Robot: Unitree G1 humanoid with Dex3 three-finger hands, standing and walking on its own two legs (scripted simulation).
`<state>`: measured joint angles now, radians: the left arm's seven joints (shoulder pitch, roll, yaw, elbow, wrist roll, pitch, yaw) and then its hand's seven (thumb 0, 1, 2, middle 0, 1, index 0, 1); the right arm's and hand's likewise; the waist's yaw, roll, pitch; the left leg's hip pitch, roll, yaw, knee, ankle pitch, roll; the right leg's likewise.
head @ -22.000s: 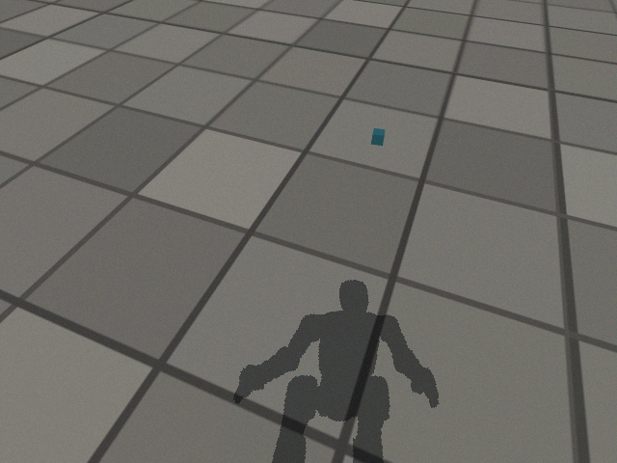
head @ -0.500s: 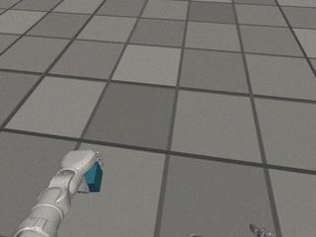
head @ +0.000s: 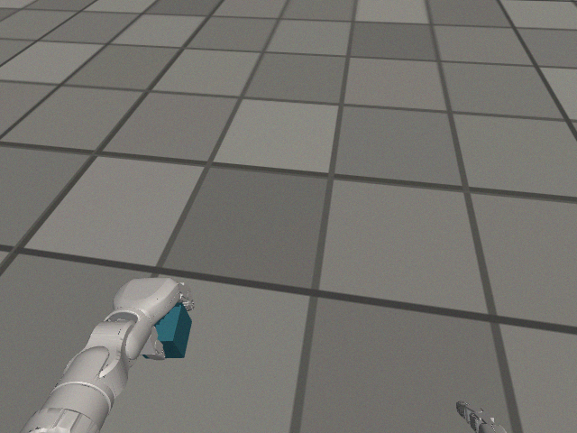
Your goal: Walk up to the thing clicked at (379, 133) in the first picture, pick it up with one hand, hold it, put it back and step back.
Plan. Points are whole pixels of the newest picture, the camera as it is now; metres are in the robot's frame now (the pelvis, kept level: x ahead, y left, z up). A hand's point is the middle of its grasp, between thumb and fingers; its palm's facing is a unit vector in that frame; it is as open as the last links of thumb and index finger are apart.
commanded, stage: hold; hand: left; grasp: from above
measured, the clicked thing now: (163, 330) +0.30 +0.23 -0.09
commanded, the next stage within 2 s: crouch in 1.22 s
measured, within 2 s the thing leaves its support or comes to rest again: neither
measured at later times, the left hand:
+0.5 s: hand (153, 336) +0.27 +0.22 -0.03, palm faces -0.47 -0.03 -0.88, open 9.3 cm
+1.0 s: hand (154, 334) +0.27 +0.21 -0.02, palm faces -0.48 -0.03 -0.88, open 9.3 cm
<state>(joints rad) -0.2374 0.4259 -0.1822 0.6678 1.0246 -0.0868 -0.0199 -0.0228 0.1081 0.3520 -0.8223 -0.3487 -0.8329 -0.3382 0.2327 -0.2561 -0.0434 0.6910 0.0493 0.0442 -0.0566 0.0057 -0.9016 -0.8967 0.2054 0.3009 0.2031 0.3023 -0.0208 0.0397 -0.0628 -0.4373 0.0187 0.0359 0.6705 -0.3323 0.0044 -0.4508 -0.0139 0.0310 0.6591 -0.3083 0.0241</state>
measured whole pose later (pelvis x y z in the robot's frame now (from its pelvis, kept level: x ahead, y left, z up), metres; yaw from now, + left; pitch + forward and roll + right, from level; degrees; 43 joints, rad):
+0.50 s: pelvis -0.02 +0.00 +0.01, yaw +0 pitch +2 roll +0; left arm -0.21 0.43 -0.19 0.61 1.00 -0.09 -0.05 -0.02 0.11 0.35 -0.82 -0.35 -0.83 -0.34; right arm 0.21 -0.26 -0.03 0.67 0.06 0.05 -0.07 0.01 -0.91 -0.90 0.20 0.30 0.20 0.30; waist -0.01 0.05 -0.03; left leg -0.36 0.02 0.04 0.59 -0.27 0.00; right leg -0.38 -0.01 0.03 0.60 -0.26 0.02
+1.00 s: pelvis -0.01 -0.01 +0.01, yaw +0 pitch +1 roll +1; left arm -0.21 0.43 -0.20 0.59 0.99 -0.09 -0.08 -0.02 0.12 0.34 -0.81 -0.36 -0.82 -0.35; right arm 0.18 -0.26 -0.02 0.67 0.06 0.06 -0.08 0.01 -0.91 -0.90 0.20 0.30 0.20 0.30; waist 0.00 0.05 0.00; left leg -0.29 0.01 0.04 0.52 -0.24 0.00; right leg -0.32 -0.02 0.04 0.53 -0.23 0.02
